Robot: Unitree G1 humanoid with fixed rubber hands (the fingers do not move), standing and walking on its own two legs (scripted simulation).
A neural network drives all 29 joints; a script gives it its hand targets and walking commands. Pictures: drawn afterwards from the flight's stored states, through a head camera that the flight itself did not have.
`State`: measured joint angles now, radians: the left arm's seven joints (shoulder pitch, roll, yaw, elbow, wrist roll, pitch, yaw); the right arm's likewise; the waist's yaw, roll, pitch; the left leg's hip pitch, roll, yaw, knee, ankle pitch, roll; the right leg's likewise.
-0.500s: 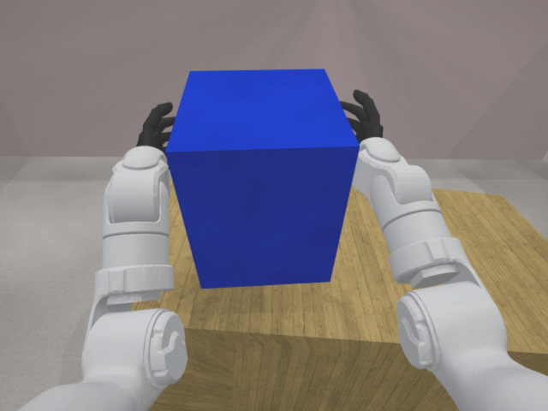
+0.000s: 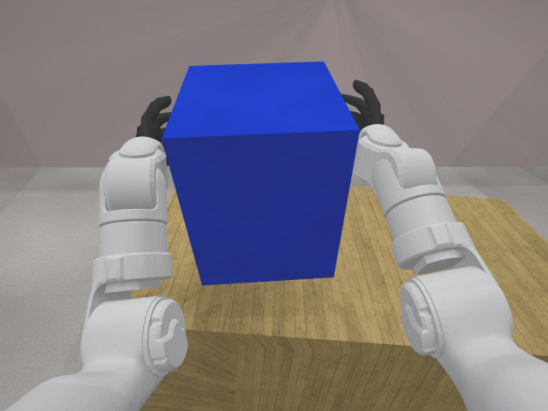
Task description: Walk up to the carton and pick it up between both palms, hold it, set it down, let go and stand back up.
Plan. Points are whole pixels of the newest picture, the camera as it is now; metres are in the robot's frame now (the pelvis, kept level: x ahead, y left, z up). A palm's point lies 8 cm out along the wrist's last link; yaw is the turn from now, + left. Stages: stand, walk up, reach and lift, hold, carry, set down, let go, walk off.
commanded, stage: hold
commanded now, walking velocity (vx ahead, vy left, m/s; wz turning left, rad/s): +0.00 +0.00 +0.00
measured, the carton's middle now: (262, 173) +0.38 +0.01 +0.24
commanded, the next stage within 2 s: none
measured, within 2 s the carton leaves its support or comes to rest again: neither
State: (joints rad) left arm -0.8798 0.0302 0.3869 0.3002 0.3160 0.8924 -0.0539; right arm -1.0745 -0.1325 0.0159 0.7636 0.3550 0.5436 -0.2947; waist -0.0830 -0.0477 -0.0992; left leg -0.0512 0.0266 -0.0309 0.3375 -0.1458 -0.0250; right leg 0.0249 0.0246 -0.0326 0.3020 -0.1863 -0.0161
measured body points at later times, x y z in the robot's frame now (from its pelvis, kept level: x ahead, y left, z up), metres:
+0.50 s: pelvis +0.01 +0.00 +0.00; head -0.09 +0.03 +0.44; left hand +0.38 +0.16 +0.28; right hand +0.38 -0.13 +0.32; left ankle +0.04 +0.13 -0.75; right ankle +0.00 -0.10 -0.75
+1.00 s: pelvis +0.01 +0.00 +0.00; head -0.09 +0.03 +0.44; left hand +0.38 +0.15 +0.28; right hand +0.39 -0.14 +0.32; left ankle +0.04 +0.13 -0.75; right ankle +0.00 -0.10 -0.75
